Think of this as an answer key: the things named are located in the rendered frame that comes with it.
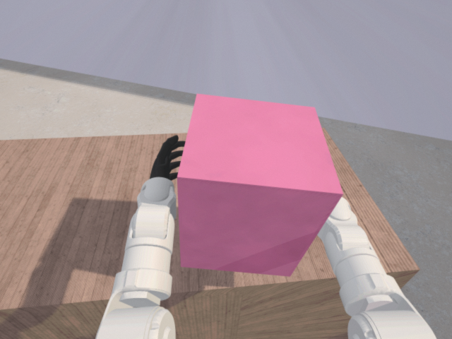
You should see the left robot hand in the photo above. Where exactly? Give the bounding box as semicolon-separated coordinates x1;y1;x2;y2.
150;135;186;181

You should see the left robot upper arm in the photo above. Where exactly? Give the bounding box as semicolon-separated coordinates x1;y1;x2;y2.
97;306;176;339

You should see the robot left forearm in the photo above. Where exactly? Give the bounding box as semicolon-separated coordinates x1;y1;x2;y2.
95;177;177;339

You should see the right robot upper arm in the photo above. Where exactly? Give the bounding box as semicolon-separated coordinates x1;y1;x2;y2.
347;310;435;339

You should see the pedestal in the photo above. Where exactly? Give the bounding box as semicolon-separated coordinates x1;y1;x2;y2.
0;128;420;339

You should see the carton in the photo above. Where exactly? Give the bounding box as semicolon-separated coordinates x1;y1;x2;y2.
177;94;343;277

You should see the robot right forearm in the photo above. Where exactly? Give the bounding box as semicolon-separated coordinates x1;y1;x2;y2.
317;197;436;339

